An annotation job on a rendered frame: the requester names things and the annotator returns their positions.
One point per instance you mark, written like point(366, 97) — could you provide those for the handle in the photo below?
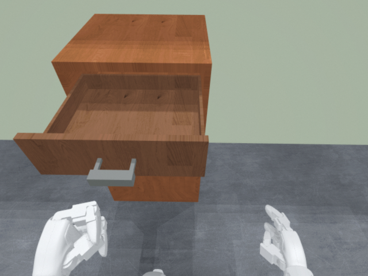
point(97, 177)

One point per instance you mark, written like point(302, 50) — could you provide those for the right robot hand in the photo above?
point(286, 249)

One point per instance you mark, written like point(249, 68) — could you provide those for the cabinet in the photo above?
point(145, 44)

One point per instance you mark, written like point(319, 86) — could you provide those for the drawer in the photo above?
point(156, 119)

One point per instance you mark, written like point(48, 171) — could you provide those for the left robot hand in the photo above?
point(54, 256)

